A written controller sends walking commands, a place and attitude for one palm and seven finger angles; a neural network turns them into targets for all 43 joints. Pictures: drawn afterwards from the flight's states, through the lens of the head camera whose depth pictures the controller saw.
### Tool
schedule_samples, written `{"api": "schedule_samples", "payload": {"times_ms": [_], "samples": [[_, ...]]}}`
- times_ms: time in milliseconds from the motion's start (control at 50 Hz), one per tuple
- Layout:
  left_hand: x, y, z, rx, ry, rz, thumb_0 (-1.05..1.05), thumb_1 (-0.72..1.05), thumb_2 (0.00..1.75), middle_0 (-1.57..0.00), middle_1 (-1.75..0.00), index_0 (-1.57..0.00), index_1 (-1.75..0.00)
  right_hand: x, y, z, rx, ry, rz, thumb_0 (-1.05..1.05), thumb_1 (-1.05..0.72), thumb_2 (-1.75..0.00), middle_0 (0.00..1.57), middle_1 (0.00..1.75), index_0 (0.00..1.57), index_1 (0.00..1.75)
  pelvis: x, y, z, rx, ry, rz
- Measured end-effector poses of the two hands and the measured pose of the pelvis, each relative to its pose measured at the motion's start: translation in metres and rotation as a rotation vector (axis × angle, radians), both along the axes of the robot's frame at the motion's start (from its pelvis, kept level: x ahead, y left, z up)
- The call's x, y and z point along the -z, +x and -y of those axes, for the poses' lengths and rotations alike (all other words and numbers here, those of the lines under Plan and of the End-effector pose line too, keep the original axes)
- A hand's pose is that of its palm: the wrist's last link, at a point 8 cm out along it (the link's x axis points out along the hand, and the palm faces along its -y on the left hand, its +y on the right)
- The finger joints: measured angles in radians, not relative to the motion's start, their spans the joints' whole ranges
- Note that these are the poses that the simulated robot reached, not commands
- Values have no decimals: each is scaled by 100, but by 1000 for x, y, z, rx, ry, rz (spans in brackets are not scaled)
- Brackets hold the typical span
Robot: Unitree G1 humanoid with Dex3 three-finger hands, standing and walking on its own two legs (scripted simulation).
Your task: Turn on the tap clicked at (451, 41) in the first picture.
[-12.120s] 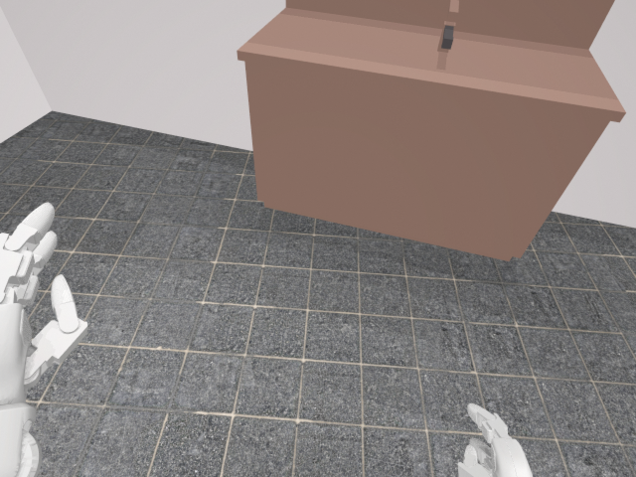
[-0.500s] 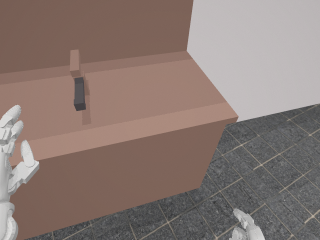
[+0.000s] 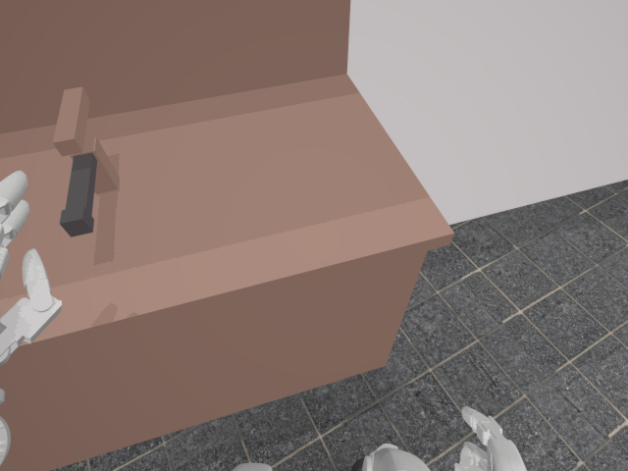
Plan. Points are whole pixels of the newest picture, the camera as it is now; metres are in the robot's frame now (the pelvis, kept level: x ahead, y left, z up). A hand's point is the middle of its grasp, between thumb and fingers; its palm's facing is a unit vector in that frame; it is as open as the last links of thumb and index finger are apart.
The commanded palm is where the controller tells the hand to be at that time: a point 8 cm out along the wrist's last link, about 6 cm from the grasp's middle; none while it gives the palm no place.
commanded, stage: shuffle to correct the standing spot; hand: left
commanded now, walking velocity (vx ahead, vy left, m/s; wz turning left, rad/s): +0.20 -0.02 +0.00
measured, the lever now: (77, 221) +0.38 +0.35 +0.09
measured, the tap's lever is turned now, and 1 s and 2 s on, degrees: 0 0 0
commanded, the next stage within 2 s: come to a stop and stand still in 0.04 s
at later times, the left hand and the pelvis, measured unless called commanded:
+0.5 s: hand (108, 234) +0.29 +0.22 +0.19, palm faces +0.41 -0.83 -0.38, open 7.4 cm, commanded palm +0.23 +0.26 +0.21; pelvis +0.07 -0.02 +0.03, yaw +0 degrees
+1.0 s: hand (94, 260) +0.28 +0.24 +0.16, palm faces +0.29 -0.89 -0.36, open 7.4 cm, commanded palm +0.22 +0.28 +0.21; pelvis +0.06 +0.01 +0.03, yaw -1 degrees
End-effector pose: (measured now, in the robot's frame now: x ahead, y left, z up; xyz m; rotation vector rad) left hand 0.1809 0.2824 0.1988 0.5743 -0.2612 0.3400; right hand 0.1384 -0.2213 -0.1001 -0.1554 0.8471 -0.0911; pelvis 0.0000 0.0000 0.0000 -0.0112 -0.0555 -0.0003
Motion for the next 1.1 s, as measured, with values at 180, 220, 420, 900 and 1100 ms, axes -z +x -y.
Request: {"api": "schedule_samples", "payload": {"times_ms": [180, 220, 420, 900, 1100], "samples": [[-13, 24, 33, 58, -106, 89, 2, 89, 90, -22, -30, -22, -30, -55, 53, 40, -26, -114, 88, 1, -90, -90, 20, 30, 20, 30, -20, 25, 26, -1, 35, -27], [-19, 28, 34, 70, -96, 128, 2, 89, 90, -22, -30, -22, -30, -64, 65, 45, -21, -140, 130, 1, -90, -90, 20, 30, 20, 30, -19, 34, 27, -1, 22, -32], [-19, 60, 21, -45, -114, 74, 2, 89, 90, -21, -30, -21, -30, -63, 107, 35, -17, -71, 179, 1, -90, -90, 20, 30, 20, 30, -26, 72, 24, -9, 8, -41], [-39, 82, -25, -6, -46, 154, 2, 90, 90, -21, -30, -21, -30, -57, 64, 15, -96, -47, 127, 1, -90, -90, 21, 30, 21, 30, -27, 56, 6, 20, 1, -75], [31, 56, -34, 40, -160, -51, 2, 89, 89, -22, -31, -22, -30, -60, 48, 15, -129, -159, 4, 1, -90, -90, 20, 30, 20, 30, -24, 58, -12, -26, -9, -77]]}}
